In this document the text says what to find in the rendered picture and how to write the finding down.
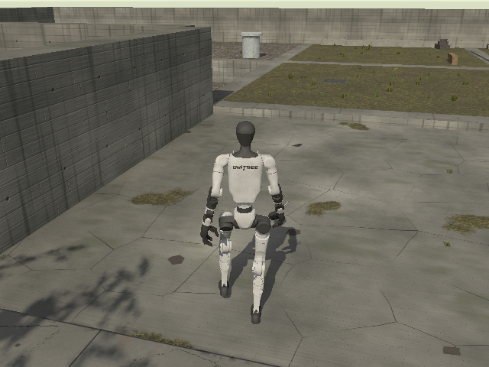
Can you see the robot left hand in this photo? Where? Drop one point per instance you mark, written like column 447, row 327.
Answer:
column 205, row 236

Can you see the right robot foot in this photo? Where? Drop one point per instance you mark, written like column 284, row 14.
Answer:
column 255, row 317

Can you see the robot right hand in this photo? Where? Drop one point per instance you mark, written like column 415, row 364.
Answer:
column 274, row 215

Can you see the robot left upper arm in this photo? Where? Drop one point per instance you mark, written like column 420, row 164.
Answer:
column 218, row 173

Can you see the robot right upper arm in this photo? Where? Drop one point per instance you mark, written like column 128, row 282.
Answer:
column 272, row 175

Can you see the left robot forearm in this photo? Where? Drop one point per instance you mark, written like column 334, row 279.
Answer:
column 210, row 209

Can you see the right robot forearm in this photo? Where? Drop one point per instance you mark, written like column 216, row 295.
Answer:
column 278, row 201

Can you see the right robot thigh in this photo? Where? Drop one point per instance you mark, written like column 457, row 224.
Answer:
column 262, row 233

